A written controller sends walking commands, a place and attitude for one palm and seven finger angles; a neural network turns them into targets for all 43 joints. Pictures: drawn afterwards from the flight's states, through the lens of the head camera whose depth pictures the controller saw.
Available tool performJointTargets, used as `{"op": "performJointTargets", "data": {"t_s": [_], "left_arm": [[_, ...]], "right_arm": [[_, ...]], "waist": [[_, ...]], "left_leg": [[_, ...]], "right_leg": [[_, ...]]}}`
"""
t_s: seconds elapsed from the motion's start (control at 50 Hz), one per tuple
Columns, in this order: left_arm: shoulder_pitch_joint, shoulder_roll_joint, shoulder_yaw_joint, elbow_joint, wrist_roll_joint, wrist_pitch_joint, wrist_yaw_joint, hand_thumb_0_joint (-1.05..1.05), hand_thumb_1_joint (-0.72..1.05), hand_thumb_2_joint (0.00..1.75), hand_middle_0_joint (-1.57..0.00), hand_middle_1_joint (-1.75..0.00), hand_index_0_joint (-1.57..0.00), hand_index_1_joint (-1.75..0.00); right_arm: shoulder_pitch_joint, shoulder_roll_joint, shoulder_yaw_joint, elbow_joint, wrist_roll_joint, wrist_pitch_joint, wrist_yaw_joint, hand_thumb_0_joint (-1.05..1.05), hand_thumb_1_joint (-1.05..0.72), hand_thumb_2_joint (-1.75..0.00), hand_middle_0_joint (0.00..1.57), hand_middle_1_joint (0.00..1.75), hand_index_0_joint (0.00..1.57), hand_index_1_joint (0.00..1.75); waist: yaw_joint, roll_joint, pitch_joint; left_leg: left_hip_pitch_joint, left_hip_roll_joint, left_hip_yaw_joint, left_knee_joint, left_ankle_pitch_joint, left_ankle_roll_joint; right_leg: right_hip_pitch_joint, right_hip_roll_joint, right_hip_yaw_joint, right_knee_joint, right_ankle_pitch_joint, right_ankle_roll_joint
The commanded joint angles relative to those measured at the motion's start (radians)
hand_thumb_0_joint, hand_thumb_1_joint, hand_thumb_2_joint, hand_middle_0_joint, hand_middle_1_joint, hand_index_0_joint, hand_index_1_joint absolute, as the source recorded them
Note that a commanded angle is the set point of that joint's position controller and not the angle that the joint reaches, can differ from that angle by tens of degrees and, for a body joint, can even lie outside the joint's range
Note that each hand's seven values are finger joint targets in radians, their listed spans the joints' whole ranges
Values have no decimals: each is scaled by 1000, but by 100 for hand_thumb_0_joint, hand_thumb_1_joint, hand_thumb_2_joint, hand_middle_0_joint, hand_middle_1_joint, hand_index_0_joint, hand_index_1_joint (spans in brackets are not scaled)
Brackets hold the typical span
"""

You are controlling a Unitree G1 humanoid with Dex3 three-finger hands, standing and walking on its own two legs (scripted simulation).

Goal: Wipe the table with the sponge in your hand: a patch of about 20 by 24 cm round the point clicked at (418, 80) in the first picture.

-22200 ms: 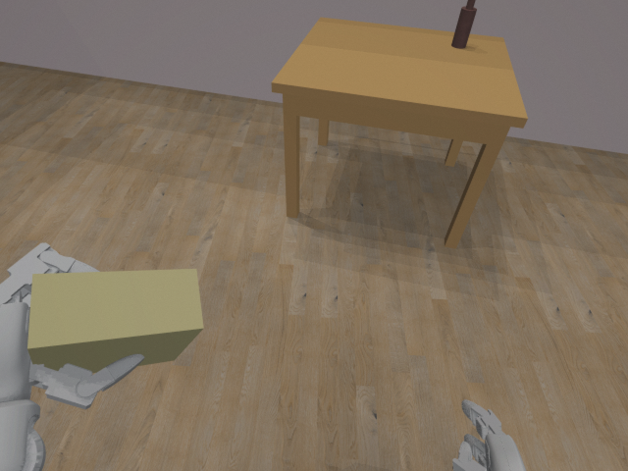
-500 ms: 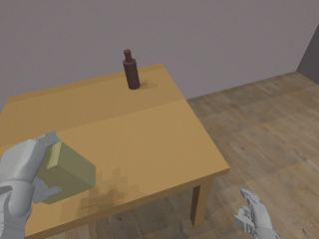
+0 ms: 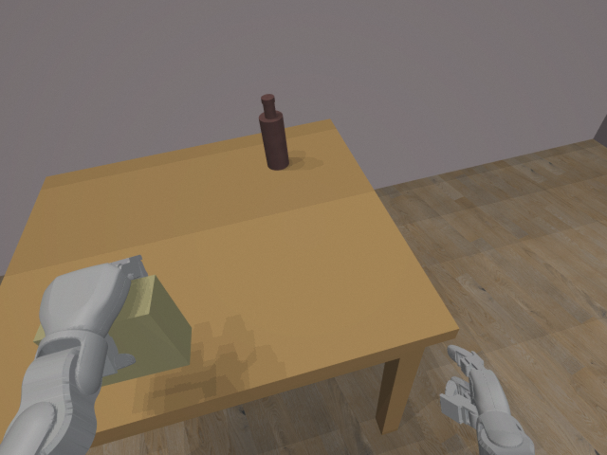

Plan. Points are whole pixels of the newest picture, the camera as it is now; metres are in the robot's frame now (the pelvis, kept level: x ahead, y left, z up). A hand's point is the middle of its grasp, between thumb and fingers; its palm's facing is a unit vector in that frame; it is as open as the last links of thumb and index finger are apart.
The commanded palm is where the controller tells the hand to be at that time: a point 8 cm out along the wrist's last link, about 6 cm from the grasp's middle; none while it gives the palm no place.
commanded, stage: turn the palm down, sponge in hand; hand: left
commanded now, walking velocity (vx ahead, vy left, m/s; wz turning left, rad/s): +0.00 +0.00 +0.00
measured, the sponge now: (131, 342) +0.22 +0.29 +0.04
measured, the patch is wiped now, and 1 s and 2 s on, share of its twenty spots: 0.00 0.00 0.00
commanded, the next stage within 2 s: move the sponge above the wiping area in 0.40 s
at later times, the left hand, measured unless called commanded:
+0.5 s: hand (121, 314) +0.23 +0.28 +0.09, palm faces +0.02 -0.08 -1.00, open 10.2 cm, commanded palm +0.20 +0.27 +0.15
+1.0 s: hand (143, 306) +0.25 +0.27 +0.07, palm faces -0.03 -0.08 -1.00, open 10.2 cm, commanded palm +0.22 +0.27 +0.13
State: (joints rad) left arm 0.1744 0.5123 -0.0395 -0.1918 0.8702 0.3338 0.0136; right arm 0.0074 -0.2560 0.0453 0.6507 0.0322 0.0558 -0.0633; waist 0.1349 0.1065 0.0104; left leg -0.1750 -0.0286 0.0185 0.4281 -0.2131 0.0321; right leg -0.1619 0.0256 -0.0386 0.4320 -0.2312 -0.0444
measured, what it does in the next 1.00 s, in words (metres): stands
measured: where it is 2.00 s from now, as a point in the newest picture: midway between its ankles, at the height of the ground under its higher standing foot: outside the picture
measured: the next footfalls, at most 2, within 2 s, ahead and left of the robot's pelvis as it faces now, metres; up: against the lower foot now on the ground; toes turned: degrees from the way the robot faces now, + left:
none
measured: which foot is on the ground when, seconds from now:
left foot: down 0.00-1.00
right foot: down 0.00-1.00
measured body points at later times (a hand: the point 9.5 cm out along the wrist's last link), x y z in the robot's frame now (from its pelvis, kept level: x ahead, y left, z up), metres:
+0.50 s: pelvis +0.00 -0.01 +0.00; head +0.00 -0.05 +0.45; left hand +0.22 +0.28 +0.15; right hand +0.26 -0.20 -0.08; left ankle +0.01 +0.10 -0.74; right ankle +0.00 -0.09 -0.74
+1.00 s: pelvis +0.01 -0.01 +0.00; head +0.01 -0.05 +0.45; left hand +0.25 +0.27 +0.12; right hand +0.24 -0.22 -0.09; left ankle +0.01 +0.10 -0.74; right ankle +0.00 -0.09 -0.74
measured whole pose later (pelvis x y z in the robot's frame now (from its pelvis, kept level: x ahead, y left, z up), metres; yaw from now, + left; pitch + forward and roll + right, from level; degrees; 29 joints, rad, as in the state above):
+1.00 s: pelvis +0.01 -0.01 +0.00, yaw -1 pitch -1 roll +0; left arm 0.06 0.46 -0.08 0.00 0.91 0.33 0.04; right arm 0.02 -0.27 0.02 0.69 0.05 0.05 -0.06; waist 0.12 0.10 0.00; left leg -0.17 -0.02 0.03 0.40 -0.21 0.02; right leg -0.17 0.04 -0.03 0.42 -0.22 -0.06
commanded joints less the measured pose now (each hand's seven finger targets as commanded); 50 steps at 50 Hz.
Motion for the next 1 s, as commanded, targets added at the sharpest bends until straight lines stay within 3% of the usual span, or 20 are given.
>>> {"op": "performJointTargets", "data": {"t_s": [0.0,0.08,0.1,0.18,0.2,0.28,0.36,0.38,0.4,0.48,0.5,0.54,0.58,0.62,0.68,0.7,0.88,0.9,0.96,0.98], "left_arm": [[-242,223,159,-207,69,12,47,0,10,130,-120,-160,-120,-160],[-218,248,191,-187,54,18,44,0,10,130,-120,-160,-120,-160],[-230,197,139,-191,53,19,37,0,10,130,-120,-160,-120,-160],[-231,249,183,-210,62,16,37,0,10,130,-120,-160,-120,-160],[-234,203,139,-211,62,15,32,0,10,130,-120,-160,-120,-160],[-214,235,180,-194,56,16,40,0,10,130,-120,-160,-120,-160],[-236,229,163,-184,63,13,42,0,10,130,-120,-160,-120,-160],[-244,257,190,-198,68,21,47,0,10,130,-120,-160,-120,-160],[-238,191,136,-204,58,20,45,0,10,130,-120,-160,-120,-160],[-243,243,173,-189,63,28,44,0,10,130,-120,-160,-120,-160],[-237,181,120,-169,52,29,40,0,10,130,-120,-160,-120,-160],[-287,217,138,-102,64,32,36,0,10,130,-120,-160,-120,-160],[-313,216,134,-125,63,24,37,0,10,130,-120,-160,-120,-160],[-323,186,107,-98,58,8,36,0,10,130,-120,-160,-120,-160],[-365,267,176,-69,78,-1,47,0,10,130,-120,-160,-120,-160],[-368,209,129,-64,72,-7,49,0,10,130,-120,-160,-120,-160],[-366,208,135,-11,83,5,70,0,10,130,-120,-160,-120,-160],[-351,159,94,-22,73,3,70,0,10,130,-120,-160,-120,-160],[-317,182,118,-16,79,1,77,0,10,130,-120,-160,-120,-160],[-301,226,166,-24,81,7,85,0,10,130,-120,-160,-120,-160]], "right_arm": [[-228,-95,-30,-170,1,-57,8,0,-90,-90,20,30,20,30],[-251,-99,-32,-159,5,-56,8,0,-90,-90,20,30,20,30],[-239,-95,-31,-165,4,-58,8,0,-90,-90,20,30,20,30],[-249,-100,-34,-160,3,-57,9,0,-90,-90,20,30,20,30],[-241,-93,-32,-166,3,-61,8,0,-90,-90,20,30,20,30],[-245,-99,-36,-157,5,-58,9,0,-90,-90,20,30,20,30],[-228,-103,-41,-154,4,-56,7,0,-90,-90,20,30,20,30],[-257,-103,-36,-154,5,-58,8,0,-90,-90,20,30,20,30],[-238,-93,-37,-163,9,-61,8,0,-90,-90,20,30,20,30],[-259,-101,-37,-158,7,-60,5,0,-90,-90,20,30,20,30],[-239,-94,-36,-162,12,-64,4,0,-90,-90,20,30,20,30],[-231,-106,-36,-144,11,-58,-1,0,-90,-90,20,30,20,30],[-249,-101,-36,-152,13,-63,-4,0,-90,-90,20,30,20,30],[-224,-97,-39,-149,14,-70,-8,0,-90,-90,20,30,20,30],[-233,-108,-39,-135,8,-70,-13,0,-90,-90,20,30,20,30],[-220,-99,-41,-142,12,-73,-14,0,-90,-90,20,30,20,30],[-221,-109,-48,-134,13,-71,-4,0,-90,-90,20,30,20,30],[-206,-104,-53,-143,18,-72,-3,0,-90,-90,20,30,20,30],[-198,-110,-60,-140,15,-68,-1,0,-90,-90,20,30,20,30],[-211,-114,-58,-137,14,-65,2,0,-90,-90,20,30,20,30]], "waist": [[3,-10,-220],[6,-36,-184],[-5,-42,-197],[8,-10,-206],[0,-25,-218],[3,-40,-184],[1,-54,-215],[8,-19,-197],[-6,-22,-203],[7,-24,-181],[-12,-39,-173],[-11,-69,-163],[-11,-39,-159],[-20,-53,-187],[-6,-42,-203],[-20,-49,-209],[-5,-47,-216],[-19,-47,-232],[-10,-69,-258],[1,-55,-248]], "left_leg": [[89,13,-119,-46,239,6],[97,9,-127,-49,241,6],[97,11,-114,-48,244,9],[109,8,-123,-53,249,7],[111,8,-112,-44,263,11],[110,7,-121,-47,258,8],[108,6,-112,-42,274,6],[114,3,-119,-46,257,7],[110,9,-105,-43,261,10],[112,3,-119,-54,222,8],[101,5,-103,-49,217,13],[87,2,-108,-56,196,8],[98,-2,-107,-59,171,11],[97,3,-99,-55,182,14],[107,-7,-102,-50,183,13],[98,-2,-89,-45,188,16],[94,-1,-101,-44,220,9],[86,3,-90,-39,223,14],[83,1,-88,-28,258,12],[87,-1,-99,-32,252,10]], "right_leg": [[53,-14,137,-74,142,-44],[45,-8,172,-94,151,-47],[51,-16,137,-89,160,-39],[63,-9,171,-93,164,-49],[64,-17,148,-86,184,-42],[51,-9,182,-100,184,-48],[62,-23,165,-89,214,-40],[56,-11,192,-100,185,-51],[63,-20,157,-91,193,-42],[47,-10,190,-110,142,-48],[47,-19,160,-107,143,-39],[28,-19,165,-116,119,-37],[22,-10,188,-124,89,-44],[33,-18,156,-113,105,-35],[35,-10,194,-121,107,-44],[42,-17,165,-110,120,-36],[27,-12,174,-97,163,-45],[41,-18,147,-87,177,-37],[59,-24,155,-70,239,-35],[58,-14,177,-75,220,-44]]}}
